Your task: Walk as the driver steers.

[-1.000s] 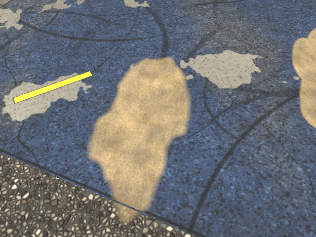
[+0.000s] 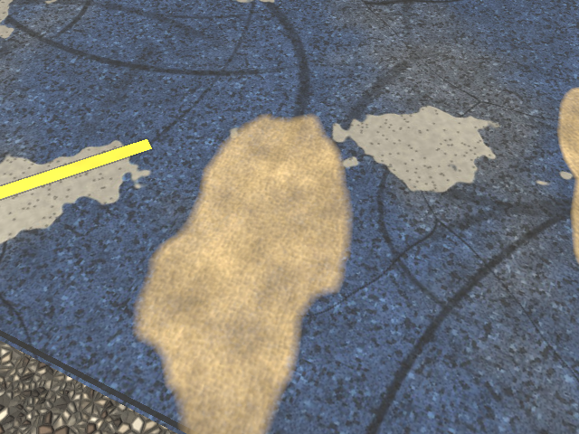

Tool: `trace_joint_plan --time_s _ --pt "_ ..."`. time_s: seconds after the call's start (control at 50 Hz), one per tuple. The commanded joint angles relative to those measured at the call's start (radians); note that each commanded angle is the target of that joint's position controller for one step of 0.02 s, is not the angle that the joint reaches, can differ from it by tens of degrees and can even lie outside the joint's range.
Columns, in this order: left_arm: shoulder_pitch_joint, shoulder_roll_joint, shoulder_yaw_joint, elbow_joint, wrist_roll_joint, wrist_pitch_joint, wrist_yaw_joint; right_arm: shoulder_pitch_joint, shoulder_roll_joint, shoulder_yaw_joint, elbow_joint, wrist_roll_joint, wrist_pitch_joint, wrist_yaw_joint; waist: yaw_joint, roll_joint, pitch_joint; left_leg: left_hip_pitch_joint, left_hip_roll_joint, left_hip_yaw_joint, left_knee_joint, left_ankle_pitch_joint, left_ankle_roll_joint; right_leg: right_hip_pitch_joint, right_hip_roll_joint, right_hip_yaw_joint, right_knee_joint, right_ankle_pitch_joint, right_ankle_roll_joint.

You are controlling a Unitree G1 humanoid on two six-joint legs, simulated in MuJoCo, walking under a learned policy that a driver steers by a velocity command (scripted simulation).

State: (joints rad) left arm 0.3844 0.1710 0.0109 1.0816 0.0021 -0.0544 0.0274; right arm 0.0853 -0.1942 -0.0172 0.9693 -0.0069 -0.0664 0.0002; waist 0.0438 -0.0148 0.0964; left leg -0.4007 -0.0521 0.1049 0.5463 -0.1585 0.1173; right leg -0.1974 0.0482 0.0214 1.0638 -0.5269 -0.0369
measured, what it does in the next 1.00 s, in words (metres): walks ahead: right foot, then left foot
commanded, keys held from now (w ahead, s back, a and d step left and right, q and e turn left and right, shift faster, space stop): no key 0.12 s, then w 0.32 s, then w+e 0.56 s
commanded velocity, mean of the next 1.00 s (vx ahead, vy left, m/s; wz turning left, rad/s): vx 0.35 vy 0.00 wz -0.21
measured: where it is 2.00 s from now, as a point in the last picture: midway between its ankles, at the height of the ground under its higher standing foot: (337, 350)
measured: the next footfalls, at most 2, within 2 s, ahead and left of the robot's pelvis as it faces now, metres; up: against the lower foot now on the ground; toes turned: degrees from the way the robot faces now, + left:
right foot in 0.42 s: +0.10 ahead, -0.11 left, +0.00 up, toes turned -2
left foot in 0.82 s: +0.41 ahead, +0.10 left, +0.00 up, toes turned -7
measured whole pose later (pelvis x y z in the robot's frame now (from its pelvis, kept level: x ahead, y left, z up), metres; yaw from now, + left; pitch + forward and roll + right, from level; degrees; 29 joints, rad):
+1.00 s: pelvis +0.34 +0.02 +0.02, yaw -15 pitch +1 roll +0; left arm 0.28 0.26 0.09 0.96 0.03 -0.04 -0.02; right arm 0.20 -0.21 -0.05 0.89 -0.03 -0.09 -0.01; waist 0.02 -0.04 0.03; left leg -0.23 0.01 0.14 0.41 -0.21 0.05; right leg -0.46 -0.03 0.01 1.14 -0.30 -0.09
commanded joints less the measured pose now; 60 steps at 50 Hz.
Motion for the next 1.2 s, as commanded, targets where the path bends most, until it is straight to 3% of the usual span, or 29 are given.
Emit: trace_joint_plan --time_s 0.02,0.06,0.1,0.12,0.18,0.22,0.28,0.32,0.38,0.4,0.42,0.44,0.46,0.48,0.52,0.64,0.72,0.76,0.8,0.82,0.84,0.86,0.88,0.9,0.92,0.96,1.04,1.12,1.2 --pt "0.043 0.095 0.028 -0.029 0.037 0.023 -0.007 0.095 -0.067 -0.008 -0.006 0.012 0.007 -0.018 -0.035 0.07 -0.117 0.23 0.328 -0.335 -0.273 0.503 0.17 -0.196 -0.073 0.04 0.095 0.074 0.013" --pt "0.077 0.049 0.02 -0.007 0.034 0.049 -0.013 0.115 -0.042 0.007 0.019 -0.003 0.001 -0.026 0.005 0.068 -0.115 0.115 0.268 -0.226 -0.289 0.529 0.115 -0.056 -0.077 0.023 -0.035 0.108 0.021" --pt "0.097 0.014 0.01 0.012 0.026 0.068 -0.006 0.136 -0.065 0.008 0.033 -0.012 -0.007 -0.023 0.022 0.076 -0.134 0.103 0.243 -0.189 -0.287 0.499 0.096 -0.009 -0.065 -0.001 -0.16 0.099 0.028" --pt "0.076 0.019 0.009 0.012 0.026 0.077 0.0 0.144 -0.08 0.007 0.035 -0.015 -0.007 -0.022 0.016 0.087 -0.136 0.107 0.242 -0.195 -0.294 0.418 0.093 -0.009 -0.063 -0.008 -0.221 0.093 0.029" --pt "-0.008 0.076 0.02 -0.014 0.039 0.081 -0.005 0.205 -0.164 -0.027 0.046 -0.007 0.022 -0.014 -0.025 0.146 -0.124 0.115 0.256 -0.311 -0.416 -0.289 0.103 -0.082 -0.054 -0.05 -0.257 0.093 0.011" --pt "-0.076 0.088 0.024 -0.04 0.041 0.07 -0.02 0.22 -0.154 -0.034 0.046 -0.006 0.039 -0.015 -0.034 0.131 -0.069 0.096 0.288 -0.375 -0.477 -0.462 0.104 -0.135 -0.066 -0.059 -0.261 0.103 0.003" --pt "-0.11 0.061 0.021 -0.053 0.037 0.047 -0.03 0.245 -0.146 -0.041 0.053 -0.006 0.04 -0.018 -0.037 0.078 -0.044 0.112 0.3 -0.378 -0.484 -0.456 0.108 -0.148 -0.072 -0.066 -0.316 0.109 -0.009" --pt "-0.091 0.055 0.021 -0.05 0.03 0.034 -0.029 0.242 -0.15 -0.046 0.052 -0.004 0.039 -0.018 -0.028 0.078 -0.045 0.109 0.289 -0.357 -0.468 -0.454 0.106 -0.098 -0.057 -0.079 -0.401 0.099 -0.024" --pt "0.024 0.039 0.021 -0.007 0.022 0.021 -0.019 0.211 -0.149 -0.055 0.041 0.008 0.047 -0.018 0.019 0.066 -0.023 0.009 0.237 -0.299 -0.394 -0.523 0.08 0.102 -0.022 -0.125 -0.664 0.192 -0.062" --pt "0.083 0.054 0.025 0.015 0.026 0.015 -0.012 0.182 -0.128 -0.054 0.025 0.006 0.047 -0.016 0.037 0.022 0.003 -0.089 0.192 -0.253 -0.292 -0.52 0.055 0.202 -0.044 -0.076 -0.75 0.154 -0.08" --pt "0.161 0.101 0.031 0.028 0.037 0.005 -0.001 0.132 -0.072 -0.04 -0.012 0.007 0.039 -0.01 0.059 -0.13 -0.009 -0.243 0.114 -0.149 -0.053 -0.463 0.015 0.312 -0.222 0.163 -0.886 -0.027 -0.114" --pt "0.183 0.188 0.054 0.026 0.021 0.002 0.002 0.105 -0.022 -0.027 -0.042 0.005 0.029 0.001 0.053 -0.253 0.029 -0.414 -0.014 -0.01 0.168 -0.345 -0.027 0.33 -0.42 0.492 -1.027 -0.264 -0.177" --pt "0.136 0.171 0.055 0.026 0.022 0.003 0.004 0.066 -0.098 -0.043 -0.049 -0.038 0.024 0.009 0.024 -0.105 0.1 -0.408 0.059 -0.093 0.272 -0.237 -0.029 0.206 -0.428 0.492 -1.022 -0.25 -0.201" --pt "0.076 0.153 0.051 0.004 0.016 -0.003 -0.001 0.085 -0.101 -0.048 -0.047 -0.035 0.017 0.021 -0.021 -0.09 0.08 -0.386 0.073 -0.11 0.295 -0.178 -0.04 0.182 -0.384 0.45 -1.019 -0.188 -0.193" --pt "0.042 0.133 0.049 -0.015 0.007 -0.018 -0.01 0.09 -0.116 -0.055 -0.036 -0.034 0.009 0.031 -0.044 -0.06 0.045 -0.354 0.088 -0.093 0.323 -0.104 -0.077 0.2 -0.307 0.333 -1.014 0.018 -0.169" --pt "0.142 0.118 0.051 -0.002 0.015 -0.037 -0.011 -0.083 -0.068 -0.041 -0.113 -0.024 0.016 0.031 0.003 -0.072 0.026 -0.314 0.09 -0.054 0.225 0.032 -0.149 0.176 -0.232 0.218 -0.949 0.421 -0.181" --pt "0.165 0.145 0.063 -0.01 0.02 -0.034 -0.011 -0.185 -0.075 -0.031 -0.175 -0.011 0.013 0.029 0.034 -0.115 0.016 -0.217 0.068 -0.042 0.098 0.022 -0.138 0.173 -0.222 0.205 -0.867 0.622 -0.17" --pt "0.133 0.165 0.072 -0.026 0.022 -0.03 -0.011 -0.153 -0.097 -0.036 -0.187 -0.005 0.007 0.024 0.008 -0.129 -0.005 -0.104 0.056 -0.046 0.04 -0.006 -0.115 0.153 -0.231 0.217 -0.812 0.687 -0.146" --pt "0.074 0.192 0.082 -0.048 0.015 -0.03 -0.016 0.022 -0.134 -0.054 -0.146 0.0 -0.005 0.008 -0.079 -0.105 -0.079 0.172 0.017 -0.032 -0.054 0.0 -0.086 0.09 -0.203 0.197 -0.649 0.841 -0.107" --pt "0.06 0.183 0.082 -0.059 0.008 -0.033 -0.022 0.177 -0.181 -0.074 -0.104 -0.014 -0.019 -0.006 -0.142 -0.041 -0.176 0.401 0.061 -0.068 -0.076 0.005 -0.061 0.004 -0.135 0.143 -0.438 0.805 -0.084" --pt "0.069 0.111 0.066 -0.107 -0.012 -0.036 -0.025 0.339 -0.279 -0.097 -0.106 -0.045 -0.028 -0.022 -0.19 0.108 -0.349 0.666 0.339 -0.373 -0.13 -0.255 -0.013 -0.199 -0.049 0.081 -0.119 0.487 -0.056" --pt "0.132 0.062 0.061 -0.137 -0.022 -0.03 -0.023 0.34 -0.34 -0.109 -0.103 -0.049 -0.014 -0.016 -0.141 0.333 -0.44 0.735 0.524 -0.777 -0.295 -0.32 0.059 -0.396 0.046 0.036 0.101 -0.028 -0.048" --pt "0.095 0.131 0.077 -0.122 0.002 -0.016 -0.019 0.246 -0.25 -0.092 -0.117 -0.042 -0.005 -0.015 -0.094 0.182 -0.301 0.589 0.486 -0.732 -0.317 -0.431 0.051 -0.442 -0.041 0.07 0.207 0.052 -0.071" --pt "0.037 0.121 0.077 -0.129 0.013 -0.013 -0.03 0.163 -0.169 -0.071 -0.133 -0.032 -0.009 -0.012 -0.075 0.083 -0.166 0.437 0.44 -0.572 -0.325 -0.376 0.032 -0.444 -0.083 0.06 0.192 0.155 -0.075" --pt "0.004 0.094 0.075 -0.134 0.014 -0.012 -0.038 0.127 -0.13 -0.06 -0.134 -0.031 -0.015 -0.01 -0.059 0.067 -0.109 0.345 0.392 -0.433 -0.342 -0.23 0.016 -0.417 -0.112 0.052 0.154 0.212 -0.071" --pt "-0.015 0.088 0.08 -0.148 0.032 0.01 -0.054 0.151 -0.094 -0.048 -0.109 -0.025 -0.027 -0.014 -0.034 0.122 -0.073 0.266 0.336 -0.273 -0.365 -0.064 -0.001 -0.383 -0.136 0.036 0.115 0.242 -0.057" --pt "-0.133 0.072 0.073 -0.209 0.034 0.04 -0.078 0.233 -0.092 -0.047 -0.072 -0.012 -0.057 -0.013 -0.028 0.108 -0.056 0.303 0.336 -0.129 -0.385 0.17 0.02 -0.485 -0.147 0.007 0.077 0.333 -0.04" --pt "-0.299 0.067 0.054 -0.282 0.033 0.038 -0.101 0.259 -0.094 -0.045 -0.061 -0.014 -0.059 -0.013 -0.041 0.091 -0.019 0.298 0.298 0.015 -0.393 0.278 0.014 -0.492 -0.138 -0.045 -0.147 0.48 -0.027" --pt "-0.421 0.072 0.039 -0.335 0.035 0.035 -0.114 0.299 -0.143 -0.054 -0.048 -0.012 -0.052 -0.021 -0.061 0.081 0.013 0.34 0.311 0.099 -0.373 0.431 -0.001 -0.391 -0.106 -0.132 -0.37 0.512 -0.053"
